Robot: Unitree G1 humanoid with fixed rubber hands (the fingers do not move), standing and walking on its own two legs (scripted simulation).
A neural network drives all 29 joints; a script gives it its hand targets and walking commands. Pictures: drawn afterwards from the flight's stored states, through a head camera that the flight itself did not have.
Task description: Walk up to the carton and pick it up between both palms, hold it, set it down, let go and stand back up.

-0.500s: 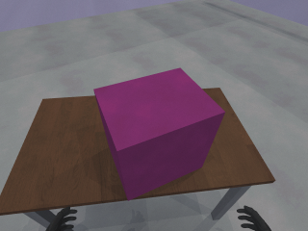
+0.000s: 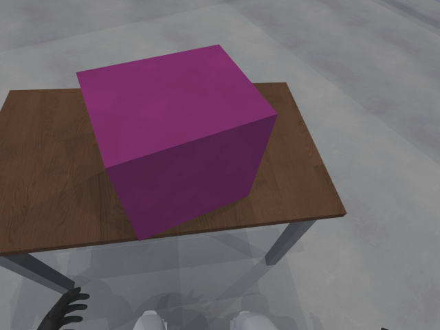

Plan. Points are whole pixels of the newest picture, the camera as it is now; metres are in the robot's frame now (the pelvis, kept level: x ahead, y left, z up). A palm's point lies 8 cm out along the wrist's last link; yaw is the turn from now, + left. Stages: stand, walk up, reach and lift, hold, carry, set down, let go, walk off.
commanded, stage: walk up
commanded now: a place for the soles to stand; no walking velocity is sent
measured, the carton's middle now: (178, 145) +0.49 +0.09 +0.00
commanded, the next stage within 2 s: none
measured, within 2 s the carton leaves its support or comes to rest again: neither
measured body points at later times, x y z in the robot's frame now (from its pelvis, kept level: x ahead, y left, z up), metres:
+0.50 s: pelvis -0.17 -0.19 -0.01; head -0.15 -0.22 +0.44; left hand +0.00 +0.13 -0.05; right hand -0.17 -0.53 -0.13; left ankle -0.15 -0.02 -0.71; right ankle -0.15 -0.31 -0.67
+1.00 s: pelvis -0.36 -0.15 -0.02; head -0.38 -0.16 +0.43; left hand -0.29 +0.20 -0.08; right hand -0.30 -0.51 -0.11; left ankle -0.37 -0.02 -0.71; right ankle -0.18 -0.34 -0.69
